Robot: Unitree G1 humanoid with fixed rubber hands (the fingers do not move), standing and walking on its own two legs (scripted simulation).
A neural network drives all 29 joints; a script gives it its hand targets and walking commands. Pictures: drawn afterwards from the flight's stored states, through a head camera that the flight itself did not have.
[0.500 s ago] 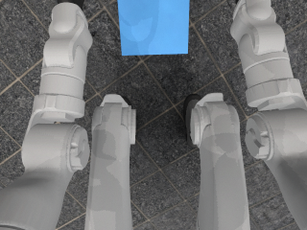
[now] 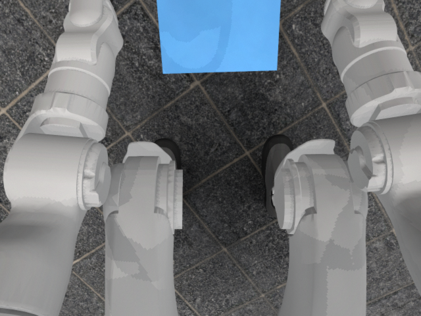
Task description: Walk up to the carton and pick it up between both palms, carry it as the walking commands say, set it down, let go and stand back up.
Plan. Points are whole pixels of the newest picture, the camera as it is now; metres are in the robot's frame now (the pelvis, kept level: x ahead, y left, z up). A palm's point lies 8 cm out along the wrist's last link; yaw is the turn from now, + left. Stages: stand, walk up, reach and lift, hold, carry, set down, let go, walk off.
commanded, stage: reach and lift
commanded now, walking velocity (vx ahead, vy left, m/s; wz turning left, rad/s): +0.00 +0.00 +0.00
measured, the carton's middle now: out of the picture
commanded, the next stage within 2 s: none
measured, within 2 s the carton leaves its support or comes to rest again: leaves its support in 1.20 s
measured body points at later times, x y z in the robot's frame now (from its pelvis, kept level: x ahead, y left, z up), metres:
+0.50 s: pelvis +0.00 -0.01 +0.00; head +0.38 -0.02 +0.23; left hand +0.54 +0.15 -0.21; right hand +0.55 -0.16 -0.21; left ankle +0.13 +0.14 -0.34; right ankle +0.13 -0.14 -0.34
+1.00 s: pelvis +0.01 +0.00 -0.01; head +0.38 -0.01 +0.24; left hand +0.55 +0.12 -0.20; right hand +0.55 -0.13 -0.20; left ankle +0.13 +0.14 -0.34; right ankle +0.13 -0.14 -0.34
